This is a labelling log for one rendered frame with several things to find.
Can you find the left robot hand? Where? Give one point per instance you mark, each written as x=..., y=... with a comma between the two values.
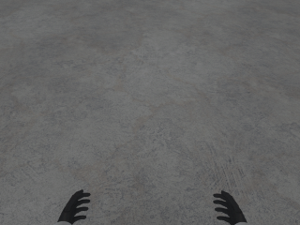
x=70, y=209

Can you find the right robot hand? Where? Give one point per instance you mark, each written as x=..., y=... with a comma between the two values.
x=234, y=212

